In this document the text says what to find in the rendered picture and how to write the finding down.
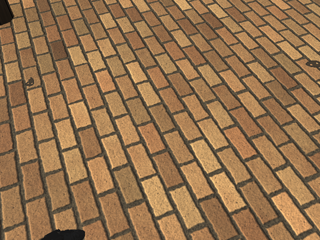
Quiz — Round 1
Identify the robot left hand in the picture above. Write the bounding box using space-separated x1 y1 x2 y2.
41 229 85 240

